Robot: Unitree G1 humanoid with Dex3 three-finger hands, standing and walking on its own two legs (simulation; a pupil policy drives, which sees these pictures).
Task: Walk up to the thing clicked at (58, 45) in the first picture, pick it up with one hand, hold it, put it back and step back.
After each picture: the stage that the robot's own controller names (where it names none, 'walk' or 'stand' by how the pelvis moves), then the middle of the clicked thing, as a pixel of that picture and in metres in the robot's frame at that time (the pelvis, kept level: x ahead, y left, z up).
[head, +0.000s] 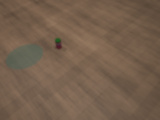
stand; (58, 43) +1.31 +0.31 -0.72
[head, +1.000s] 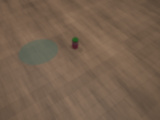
walk; (75, 43) +1.21 +0.15 -0.70
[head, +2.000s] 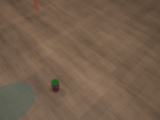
walk; (55, 85) +0.73 +0.21 -0.70
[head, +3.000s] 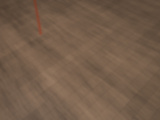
walk; out of the picture +0.42 +0.25 -0.70
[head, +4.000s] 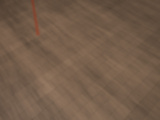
stand; out of the picture +0.29 +0.22 -0.72
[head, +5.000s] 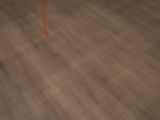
stand; out of the picture +0.29 +0.20 -0.72
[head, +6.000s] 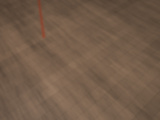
stand; out of the picture +0.30 +0.21 -0.73
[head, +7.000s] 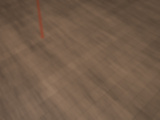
stand; out of the picture +0.29 +0.21 -0.73
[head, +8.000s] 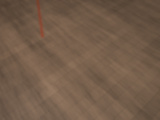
go down; out of the picture +0.28 +0.22 -0.73
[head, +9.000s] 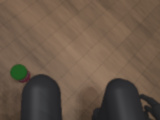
go down; (21, 74) +0.35 +0.27 -0.33
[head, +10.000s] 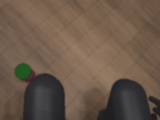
approach; (25, 73) +0.35 +0.27 -0.30
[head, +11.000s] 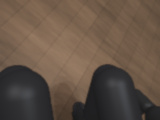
close in; out of the picture +0.32 +0.30 -0.21
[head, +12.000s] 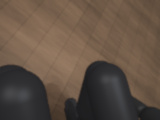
close; out of the picture +0.33 +0.30 -0.21
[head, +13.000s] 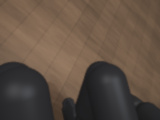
lift; out of the picture +0.32 +0.30 -0.21
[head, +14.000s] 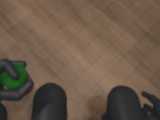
lift; (19, 81) +0.31 +0.23 -0.05
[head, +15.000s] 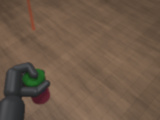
hold; (37, 87) +0.33 +0.17 +0.02
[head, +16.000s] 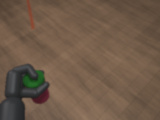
hold; (37, 87) +0.33 +0.18 +0.00
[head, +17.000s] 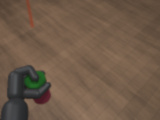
crouch; (38, 88) +0.33 +0.17 -0.01
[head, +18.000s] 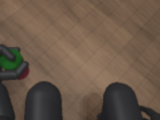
lower; (15, 65) +0.37 +0.24 -0.10
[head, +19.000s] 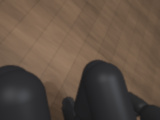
lower; out of the picture +0.35 +0.31 -0.21
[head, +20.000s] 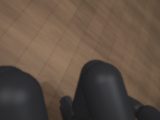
lower; out of the picture +0.35 +0.32 -0.21
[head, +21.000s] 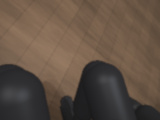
lower; out of the picture +0.34 +0.32 -0.22
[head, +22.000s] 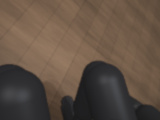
lower; out of the picture +0.34 +0.32 -0.22
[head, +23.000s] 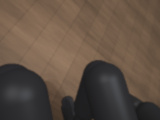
open; out of the picture +0.33 +0.29 -0.22
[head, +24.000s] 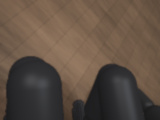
stand; out of the picture +0.34 +0.27 -0.22
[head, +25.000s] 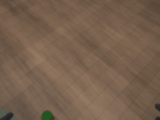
stand; (48, 117) +0.32 +0.22 -0.58
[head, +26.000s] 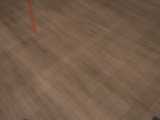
stand; out of the picture +0.31 +0.22 -0.67
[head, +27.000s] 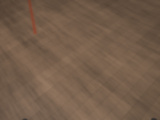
stand; out of the picture +0.30 +0.21 -0.67
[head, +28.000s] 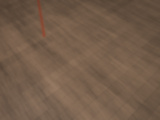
stand; out of the picture +0.32 +0.20 -0.72
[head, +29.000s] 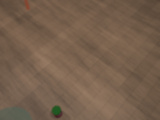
walk; (57, 111) +0.38 +0.20 -0.70
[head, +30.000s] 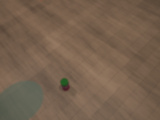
walk; (65, 84) +0.61 +0.20 -0.70
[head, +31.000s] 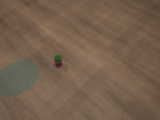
stand; (58, 61) +0.92 +0.24 -0.70
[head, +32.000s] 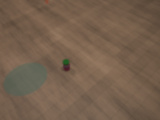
stand; (66, 65) +0.95 +0.18 -0.72
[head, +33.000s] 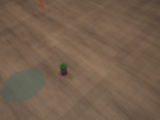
stand; (63, 69) +0.95 +0.21 -0.73
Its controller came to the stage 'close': yes
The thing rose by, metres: 0.71
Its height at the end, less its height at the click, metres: +0.00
